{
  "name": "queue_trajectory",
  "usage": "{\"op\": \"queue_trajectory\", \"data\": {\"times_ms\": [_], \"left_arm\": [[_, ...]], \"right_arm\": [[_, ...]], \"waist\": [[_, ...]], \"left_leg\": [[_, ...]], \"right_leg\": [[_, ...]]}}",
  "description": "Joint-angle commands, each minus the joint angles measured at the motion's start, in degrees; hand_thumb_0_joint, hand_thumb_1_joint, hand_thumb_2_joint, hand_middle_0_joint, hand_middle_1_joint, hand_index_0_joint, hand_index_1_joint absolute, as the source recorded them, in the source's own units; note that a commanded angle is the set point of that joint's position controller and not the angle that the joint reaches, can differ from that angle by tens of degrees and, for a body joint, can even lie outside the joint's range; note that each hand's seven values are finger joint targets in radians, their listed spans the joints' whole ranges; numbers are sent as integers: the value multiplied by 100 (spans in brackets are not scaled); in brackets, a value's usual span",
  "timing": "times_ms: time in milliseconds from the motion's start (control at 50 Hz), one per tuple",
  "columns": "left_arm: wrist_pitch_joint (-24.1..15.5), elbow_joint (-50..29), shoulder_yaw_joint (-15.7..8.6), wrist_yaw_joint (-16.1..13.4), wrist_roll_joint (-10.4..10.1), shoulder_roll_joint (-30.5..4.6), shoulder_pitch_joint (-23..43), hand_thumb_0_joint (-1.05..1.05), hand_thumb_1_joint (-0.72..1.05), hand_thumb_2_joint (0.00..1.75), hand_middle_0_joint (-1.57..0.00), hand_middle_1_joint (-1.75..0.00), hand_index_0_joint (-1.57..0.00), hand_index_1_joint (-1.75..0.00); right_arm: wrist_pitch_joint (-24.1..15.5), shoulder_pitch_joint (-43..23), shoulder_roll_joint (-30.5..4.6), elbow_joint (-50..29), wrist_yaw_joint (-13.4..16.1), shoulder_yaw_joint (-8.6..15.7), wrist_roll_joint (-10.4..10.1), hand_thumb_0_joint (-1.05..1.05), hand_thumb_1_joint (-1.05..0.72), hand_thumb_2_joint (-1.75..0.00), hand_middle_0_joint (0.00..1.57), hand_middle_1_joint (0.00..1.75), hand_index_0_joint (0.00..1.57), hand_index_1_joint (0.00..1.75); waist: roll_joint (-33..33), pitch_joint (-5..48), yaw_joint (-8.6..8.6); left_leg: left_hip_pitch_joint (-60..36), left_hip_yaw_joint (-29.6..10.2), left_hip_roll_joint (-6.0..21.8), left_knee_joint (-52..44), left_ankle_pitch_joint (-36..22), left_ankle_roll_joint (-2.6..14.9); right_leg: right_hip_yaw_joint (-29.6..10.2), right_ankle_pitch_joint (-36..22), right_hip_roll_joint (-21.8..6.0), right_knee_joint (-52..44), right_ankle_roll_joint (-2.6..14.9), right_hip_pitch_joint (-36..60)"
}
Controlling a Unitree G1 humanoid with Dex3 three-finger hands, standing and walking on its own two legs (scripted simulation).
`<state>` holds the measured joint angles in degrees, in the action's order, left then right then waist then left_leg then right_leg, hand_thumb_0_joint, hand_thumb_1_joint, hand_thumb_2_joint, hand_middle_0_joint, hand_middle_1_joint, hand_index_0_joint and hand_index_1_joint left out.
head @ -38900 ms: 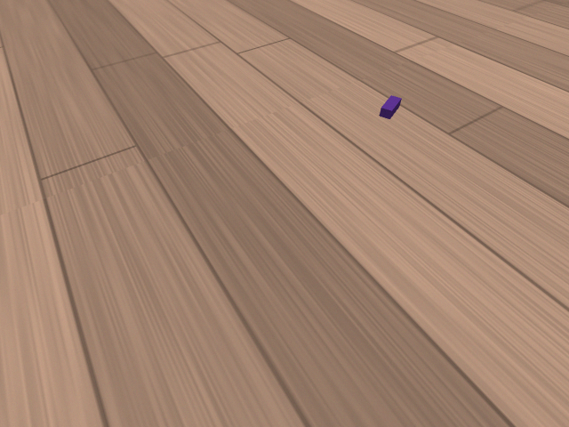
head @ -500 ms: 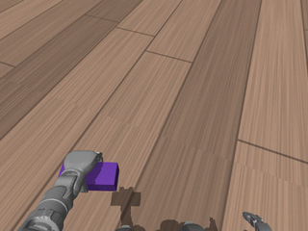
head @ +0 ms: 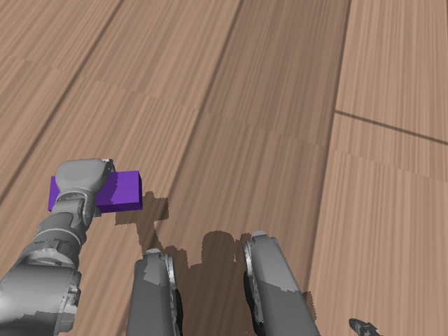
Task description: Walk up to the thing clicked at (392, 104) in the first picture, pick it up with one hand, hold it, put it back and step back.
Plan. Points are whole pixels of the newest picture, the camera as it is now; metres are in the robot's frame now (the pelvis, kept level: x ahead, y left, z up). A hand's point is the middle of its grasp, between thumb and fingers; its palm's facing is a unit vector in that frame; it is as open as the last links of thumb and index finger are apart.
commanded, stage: crouch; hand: left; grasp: from above
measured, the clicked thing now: (99, 193) +0.42 +0.22 -0.18
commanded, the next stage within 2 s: lower in 1.08 s
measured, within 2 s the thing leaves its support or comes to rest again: neither
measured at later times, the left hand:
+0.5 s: hand (111, 196) +0.45 +0.23 -0.29, palm faces -0.46 +0.02 -0.89, open 10.0 cm
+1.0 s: hand (118, 198) +0.46 +0.23 -0.35, palm faces -0.47 +0.01 -0.88, open 9.9 cm
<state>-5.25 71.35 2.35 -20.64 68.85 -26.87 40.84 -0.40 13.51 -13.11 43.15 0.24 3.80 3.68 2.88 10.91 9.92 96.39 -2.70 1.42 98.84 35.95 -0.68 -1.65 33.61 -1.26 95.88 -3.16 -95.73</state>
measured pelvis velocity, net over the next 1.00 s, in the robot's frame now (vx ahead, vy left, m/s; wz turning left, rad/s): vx -0.02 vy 0.00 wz -0.05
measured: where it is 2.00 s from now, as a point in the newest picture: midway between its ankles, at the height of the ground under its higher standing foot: (217, 324)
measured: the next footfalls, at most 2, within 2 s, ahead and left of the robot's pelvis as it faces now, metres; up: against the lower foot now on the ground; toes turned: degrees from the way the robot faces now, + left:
none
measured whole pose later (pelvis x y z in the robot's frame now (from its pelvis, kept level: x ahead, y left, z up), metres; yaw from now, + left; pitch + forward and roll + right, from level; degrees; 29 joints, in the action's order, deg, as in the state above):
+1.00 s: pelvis -0.02 +0.00 -0.18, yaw -3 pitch +36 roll -6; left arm -12.1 85.3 -4.5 -23.4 75.4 -39.5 56.5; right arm -3.2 11.3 -15.1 43.3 -7.3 -1.4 8.2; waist 0.7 3.9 15.7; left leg 129.4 -7.6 -0.5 133.2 39.6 -2.1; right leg -0.3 37.0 0.1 128.4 -3.8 -127.3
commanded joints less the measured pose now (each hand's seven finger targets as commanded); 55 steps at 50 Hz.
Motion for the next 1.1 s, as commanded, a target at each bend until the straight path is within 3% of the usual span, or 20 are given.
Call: {"op": "queue_trajectory", "data": {"times_ms": [0, 40, 100, 160, 220, 260, 460, 500, 540, 580, 680, 740, 780, 940, 980, 1040, 1080], "left_arm": [[-182, -1022, -400, -242, 10, -1501, 2068, 0, 70, 84, -104, -70, -105, -69], [-294, -1052, -376, -261, 52, -1440, 2337, 0, 70, 87, -105, -72, -106, -71], [-404, -1168, -648, -408, 180, -1965, 2687, 0, 70, 86, -106, -70, -106, -69], [-450, -1116, -591, -497, 264, -1782, 2847, 0, 70, 90, -106, -72, -107, -72], [-433, -1057, -688, -566, 285, -1948, 2943, 0, 71, 91, -107, -73, -107, -73], [-393, -825, -746, -550, 363, -2055, 2844, 0, 74, 93, -109, -74, -110, -74], [-359, -429, -670, -330, 285, -2132, 3057, 0, 76, 93, -109, -75, -110, -74], [-409, -452, -766, -297, 277, -2361, 3242, 0, 75, 91, -108, -73, -109, -73], [-458, -331, -703, -263, 314, -2239, 3210, 0, 76, 87, -107, -74, -109, -73], [-522, -324, -776, -293, 359, -2449, 3424, 0, 72, 87, -106, -71, -107, -71], [-624, -33, -823, -379, 435, -2570, 3592, 0, 70, 82, -104, -71, -105, -69], [-665, 2, -857, -465, 477, -2627, 3704, 0, 71, 81, -105, -69, -106, -68], [-703, 63, -852, -487, 534, -2686, 3821, 0, 71, 81, -105, -68, -106, -67], [-697, 386, -911, -605, 565, -2871, 3819, 0, 70, 78, -105, -65, -106, -64], [-693, 482, -821, -592, 602, -2738, 3798, 0, 70, 77, -106, -64, -107, -64], [-681, 433, -898, -594, 626, -2931, 3813, 0, 72, 78, -108, -63, -108, -63], [-681, 420, -942, -602, 582, -3014, 3894, 0, 72, 78, -108, -63, -108, -63]], "right_arm": [[-269, 661, -1227, -381, -27, 323, 72, 0, -90, -90, 20, 30, 20, 30], [-319, 727, -1247, -303, -79, 297, 114, 0, -90, -90, 20, 30, 20, 30], [-367, 745, -1281, -294, -138, 285, 152, 0, -90, -90, 20, 30, 20, 30], [-414, 834, -1288, -224, -243, 253, 237, 0, -91, -90, 20, 30, 20, 30], [-409, 826, -1268, -237, -309, 230, 283, 0, -91, -90, 20, 30, 20, 30], [-398, 861, -1267, -236, -355, 211, 314, 0, -91, -90, 20, 30, 20, 30], [-315, 844, -1333, -300, -497, 158, 325, 0, -91, -90, 20, 30, 20, 30], [-294, 825, -1401, -283, -504, 151, 327, 0, -91, -90, 20, 30, 20, 30], [-297, 866, -1411, -273, -537, 126, 340, 0, -91, -90, 20, 30, 20, 30], [-273, 841, -1473, -235, -547, 131, 333, 0, -91, -90, 20, 30, 20, 30], [-288, 863, -1501, -186, -597, 74, 375, 0, -91, -90, 20, 30, 20, 30], [-306, 846, -1546, -151, -615, 62, 399, 0, -91, -90, 20, 30, 20, 30], [-304, 912, -1572, -124, -636, 23, 423, 0, -91, -90, 20, 30, 20, 30], [-348, 948, -1634, -71, -669, -93, 477, 0, -91, -90, 20, 30, 20, 30], [-356, 990, -1613, -60, -692, -153, 501, 0, -91, -90, 20, 30, 20, 30], [-350, 1010, -1664, -83, -699, -180, 505, 0, -91, -90, 20, 30, 20, 30], [-360, 956, -1686, -89, -711, -171, 502, 0, -91, -90, 20, 30, 20, 30]], "waist": [[589, 3573, -20], [671, 3583, 101], [850, 3946, 37], [1117, 4142, 153], [1131, 4282, 133], [1224, 4099, 135], [983, 3862, 307], [1025, 3800, 310], [1193, 3627, 374], [1257, 3727, 358], [1337, 3451, 437], [1428, 3617, 444], [1412, 3510, 541], [1406, 3487, 566], [1496, 3294, 626], [1508, 3527, 619], [1455, 3341, 632]], "left_leg": [[-2018, -39, -217, -823, -817, 114], [-1873, -56, -226, -577, -771, 113], [-1757, 22, -239, -207, -831, 120], [-1872, 78, -225, 223, -1350, 112], [-1564, 152, -237, 500, -1440, 136], [-1464, 161, -230, 608, -1406, 126], [-533, 216, -227, 1218, -1128, 201], [-321, 220, -231, 1320, -1052, 214], [-428, 180, -218, 1336, -1038, 160], [-360, 175, -223, 1432, -994, 164], [-201, 160, -237, 1516, -603, 151], [-248, 147, -238, 1635, -631, 144], [25, 192, -261, 1749, -596, 173], [247, 193, -266, 2018, -577, 195], [305, 185, -271, 2020, -549, 169], [248, 168, -275, 2110, -686, 176], [449, 178, -273, 2145, -521, 201]], "right_leg": [[547, -722, 91, -547, 496, 1051], [560, -694, 79, -358, 489, 696], [554, -747, 100, -52, 501, 592], [573, -1138, 76, 269, 484, 340], [571, -1291, 108, 474, 476, 357], [578, -1236, 87, 572, 474, 250], [641, -1195, 144, 1053, 422, 103], [646, -1130, 154, 1156, 426, -12], [699, -1027, 136, 1273, 454, -314], [725, -982, 172, 1390, 473, -432], [792, -606, 164, 1552, 497, -847], [822, -646, 171, 1714, 512, -996], [810, -662, 167, 1738, 482, -947], [856, -690, 174, 1966, 472, -1091], [880, -645, 176, 2016, 486, -1190], [897, -782, 189, 2095, 475, -1088], [907, -656, 199, 2096, 474, -1187]]}}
